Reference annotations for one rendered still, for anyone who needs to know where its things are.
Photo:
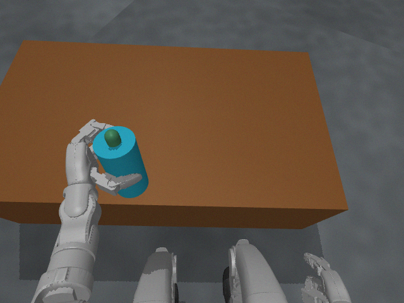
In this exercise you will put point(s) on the left robot hand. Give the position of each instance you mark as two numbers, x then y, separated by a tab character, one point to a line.
82	165

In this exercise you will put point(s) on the bottle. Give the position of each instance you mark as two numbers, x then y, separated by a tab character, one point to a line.
117	150

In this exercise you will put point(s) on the right robot hand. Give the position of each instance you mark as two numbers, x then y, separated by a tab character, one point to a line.
329	289

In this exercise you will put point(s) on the left robot arm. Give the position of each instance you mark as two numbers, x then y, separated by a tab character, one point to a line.
69	276

